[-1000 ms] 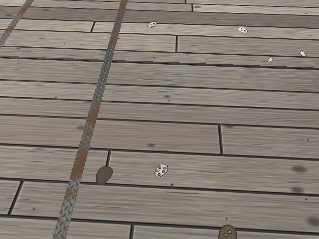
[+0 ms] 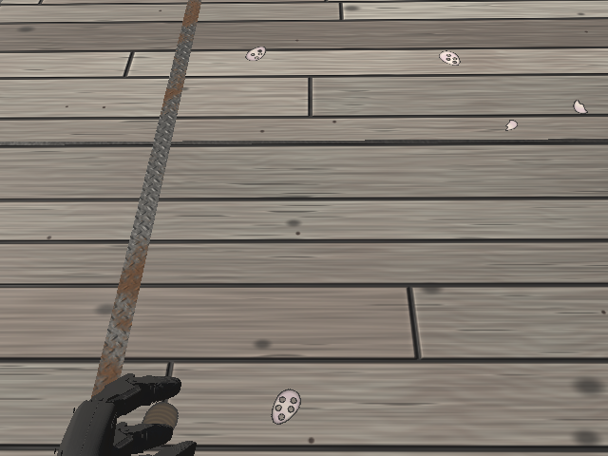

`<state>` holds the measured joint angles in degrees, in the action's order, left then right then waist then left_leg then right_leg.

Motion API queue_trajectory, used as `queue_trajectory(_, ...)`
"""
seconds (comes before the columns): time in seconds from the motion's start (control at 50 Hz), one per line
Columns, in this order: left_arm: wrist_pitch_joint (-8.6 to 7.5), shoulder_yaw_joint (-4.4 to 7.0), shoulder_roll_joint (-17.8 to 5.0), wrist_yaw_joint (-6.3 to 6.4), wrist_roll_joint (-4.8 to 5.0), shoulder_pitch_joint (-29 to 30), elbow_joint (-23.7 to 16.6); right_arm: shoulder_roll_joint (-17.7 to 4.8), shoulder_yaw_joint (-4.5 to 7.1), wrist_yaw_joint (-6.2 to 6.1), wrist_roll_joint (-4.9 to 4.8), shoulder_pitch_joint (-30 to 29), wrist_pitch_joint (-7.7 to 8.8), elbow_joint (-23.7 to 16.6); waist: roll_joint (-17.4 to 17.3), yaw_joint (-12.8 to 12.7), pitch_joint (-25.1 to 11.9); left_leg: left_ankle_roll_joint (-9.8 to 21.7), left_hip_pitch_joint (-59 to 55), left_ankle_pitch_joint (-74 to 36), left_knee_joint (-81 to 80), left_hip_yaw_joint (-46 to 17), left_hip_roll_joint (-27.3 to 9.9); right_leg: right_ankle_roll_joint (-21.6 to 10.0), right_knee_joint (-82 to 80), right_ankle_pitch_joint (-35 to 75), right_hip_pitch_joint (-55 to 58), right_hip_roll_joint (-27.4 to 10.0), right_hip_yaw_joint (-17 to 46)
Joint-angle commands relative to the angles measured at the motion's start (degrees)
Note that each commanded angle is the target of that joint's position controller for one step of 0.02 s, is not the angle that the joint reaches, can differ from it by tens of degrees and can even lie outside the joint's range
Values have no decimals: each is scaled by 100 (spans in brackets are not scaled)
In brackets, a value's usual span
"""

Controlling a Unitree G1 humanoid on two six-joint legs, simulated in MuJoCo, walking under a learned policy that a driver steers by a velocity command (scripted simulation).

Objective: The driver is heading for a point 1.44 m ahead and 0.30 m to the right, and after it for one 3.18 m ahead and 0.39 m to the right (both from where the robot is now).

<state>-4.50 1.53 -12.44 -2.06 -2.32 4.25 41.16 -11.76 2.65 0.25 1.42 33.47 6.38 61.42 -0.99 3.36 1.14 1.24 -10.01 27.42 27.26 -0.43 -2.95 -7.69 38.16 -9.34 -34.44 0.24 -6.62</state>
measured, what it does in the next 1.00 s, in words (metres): walks ahead: left foot, then right foot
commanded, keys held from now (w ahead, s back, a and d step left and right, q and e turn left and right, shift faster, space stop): w+shift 0.90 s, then w+e+shift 0.10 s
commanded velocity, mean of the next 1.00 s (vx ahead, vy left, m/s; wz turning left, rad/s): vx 0.98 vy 0.00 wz -0.02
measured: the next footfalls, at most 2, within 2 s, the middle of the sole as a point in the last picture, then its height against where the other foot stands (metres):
left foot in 0.48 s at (294, 376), level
right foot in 0.94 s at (344, 216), level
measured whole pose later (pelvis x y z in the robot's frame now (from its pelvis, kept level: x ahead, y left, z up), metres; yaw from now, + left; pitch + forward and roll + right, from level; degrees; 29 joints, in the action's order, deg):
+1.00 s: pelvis +0.92 -0.07 +0.01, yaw -2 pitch +1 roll -1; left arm -4.9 0.8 -14.4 -1.0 -2.2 -4.4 45.3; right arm -13.7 1.7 -0.1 0.8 25.9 5.6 58.0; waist -0.3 1.7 3.3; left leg 4.7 1.3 22.4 60.0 0.5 2.1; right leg -8.0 35.0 -7.8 -28.5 4.2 -6.2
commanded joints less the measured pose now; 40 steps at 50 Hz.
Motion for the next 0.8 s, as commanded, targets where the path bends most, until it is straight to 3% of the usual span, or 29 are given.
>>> queue_trajectory(0.02, 4, 532, -1753, 108, -144, -3437, 850, 6, -26, 50, -247, -35, 174, -891, 2032, -1061, -2107, 574, 4777, -155, 5816, -728, 707, -295, -2222, -4307, 5545, -2193, 5143)
queue_trajectory(0.04, 8, 512, -1437, 37, -47, -2716, 819, -454, 53, 36, -243, -459, 178, -994, 1444, -797, -1207, 715, 5364, -862, 6059, -752, 344, -322, -2887, -4366, 4830, -2056, 5439)
queue_trajectory(0.06, -43, 412, -965, 27, -9, -2221, 748, -624, 87, 50, -193, -885, 148, -1057, 635, -628, -515, 684, 5399, -1479, 5901, -480, -3, -419, -2670, -3436, 3950, -1959, 4387)
queue_trajectory(0.08, -105, 356, -708, 3, 12, -2084, 796, -559, 57, 76, -87, -1081, 116, -1061, 101, -496, -234, 664, 5103, -1655, 5574, -440, -211, -425, -2659, -2564, 3148, -1720, 3655)
queue_trajectory(0.1, -152, 299, -562, 15, 28, -2007, 858, -414, 32, 128, 31, -1087, 41, -1089, 54, -257, -168, 630, 4779, -1666, 5298, -477, -363, -334, -2719, -2197, 2566, -1454, 3089)
queue_trajectory(0.12, -191, 248, -440, 34, 49, -2052, 967, -259, -9, 203, 105, -1005, -55, -1104, 263, -73, -69, 559, 4576, -1625, 5077, -467, -467, -310, -2861, -2107, 2127, -1336, 2734)
queue_trajectory(0.14, -243, 219, -356, 48, 100, -2167, 1068, -190, -29, 249, 124, -1150, -133, -1177, 351, -6, 135, 496, 4613, -1618, 4888, -433, -549, -300, -3034, -1969, 1887, -1211, 2492)
queue_trajectory(0.18, -310, 193, -382, 64, 156, -2450, 1196, -188, -60, 287, 113, -1691, -236, -1402, 362, -11, 519, 384, 5139, -1996, 4546, -226, -641, -307, -3327, -1415, 1797, -1050, 2020)
queue_trajectory(0.22, -335, 169, -392, 50, 182, -2793, 1248, -293, -89, 291, 100, -2523, -240, -1688, 200, -213, 810, 317, 5514, -2556, 3710, 94, -626, -283, -3557, -439, 1915, -795, 1499)
queue_trajectory(0.26, -376, 127, -341, 38, 227, -3085, 1279, -273, -141, 320, 65, -3189, -195, -1892, 39, -392, 900, 292, 5230, -3221, 2522, 416, -439, -172, -3625, 751, 2006, -539, 1019)
queue_trajectory(0.32, -438, 103, -571, 123, 297, -3546, 1407, -138, -250, 373, -28, -3808, -154, -2099, 221, -547, 857, 449, 4373, -3933, 1137, 797, -103, -21, -3934, 2630, 2477, -692, 752)
queue_trajectory(0.36, -425, 88, -709, 175, 263, -3669, 1476, -306, -230, 325, -56, -3956, -151, -2135, 275, -537, 729, 578, 4229, -3889, 584, 915, 159, 60, -3730, 4135, 3446, -784, 553)
queue_trajectory(0.4, -352, 110, -947, 257, 174, -3681, 1510, -545, -156, 241, -32, -3723, -156, -2093, 577, -342, 280, 689, 3872, -3231, 428, 1044, 595, 155, -2919, 6304, 4352, -951, 468)
queue_trajectory(0.42, -278, 141, -1086, 320, 91, -3639, 1541, -702, -95, 187, -36, -3241, -160, -1986, 753, -52, -61, 766, 3429, -2811, 399, 964, 750, 186, -2152, 7045, 4626, -1064, 481)
queue_trajectory(0.44, -188, 183, -1211, 376, 9, -3524, 1550, -915, 2, 108, -45, -2354, -166, -1732, 870, 365, -530, 863, 2619, -2428, 379, 827, 840, 180, -1047, 7293, 4656, -1154, 494)
queue_trajectory(0.46, -101, 220, -1285, 395, -28, -3237, 1498, -1073, 106, 18, -32, -1219, -180, -1369, 839, 908, -992, 971, 1522, -2274, 27, 741, 741, 125, 436, 6762, 4304, -1089, 380)
queue_trajectory(0.48, -103, 184, -1045, 363, -33, -3049, 1369, -1414, 249, -90, 91, -252, -214, -1167, 559, 1229, -1511, 1174, 81, -944, 409, -112, -100, 11, 2387, 4878, 3001, -778, 364)
queue_trajectory(0.5, -214, -28, 39, 180, 305, -3839, 1154, -1782, 379, -62, 207, -349, -220, -1182, -1654, 266, -2243, 2027, -1887, 87, -107, -3605, -1908, 334, 4964, -1284, 247, 462, 675)
queue_trajectory(0.52, -279, 54, -618, 223, 343, -3381, 1075, -1379, 363, 70, 101, -726, -224, -1204, -565, 413, -2018, 2088, -1639, 771, -1020, -4419, -1797, 80, 5231, -1258, -732, 258, 1227)
queue_trajectory(0.54, -302, 84, -726, 238, 315, -2549, 838, -1066, 288, 91, 77, -1164, -162, -1174, -127, 303, -950, 1865, -689, 336, -1276, -3462, -1607, 4, 4857, -738, -1016, -96, 1191)
queue_trajectory(0.56, -307, 53, -614, 206, 271, -2350, 761, -680, 206, 109, 106, -1316, -112, -1071, 373, 52, -363, 1676, 310, -282, -1508, -2847, -1435, -24, 4403, -571, -788, -289, 1172)
queue_trajectory(0.6, -126, -14, -328, 79, 52, -2342, 694, -388, 82, 60, 100, -1352, -4, -883, 351, -431, 70, 1308, 1614, -609, -1775, -1979, -937, 79, 3849, -510, -213, -548, 1239)
queue_trajectory(0.64, 5, -64, -171, -36, -34, -2204, 594, -454, 67, 46, -36, -1216, 103, -745, 119, -602, 345, 1178, 2078, -746, -2109, -1495, -720, 242, 3425, -447, -310, -759, 1106)
queue_trajectory(0.68, 34, -92, -263, -90, -57, -1496, 297, -614, 78, 85, -95, -1044, 175, -705, 73, -524, 670, 1147, 2307, -1433, -2411, -1016, -523, 367, 2826, 85, -725, -894, 786)
queue_trajectory(0.74, -33, -174, -286, -144, 0, -449, -92, -614, 49, 142, -161, -760, 240, -682, 132, -284, 903, 921, 2558, -3255, -2537, -237, -116, 411, 1027, 1372, -284, -760, 273)
queue_trajectory(0.8, -69, -248, -251, -179, 120, 102, -253, -886, 58, 96, -223, -313, 292, -550, -67, -69, 842, 726, 1951, -4798, -2853, -48, -303, 224, -173, 2227, 451, -415, -72)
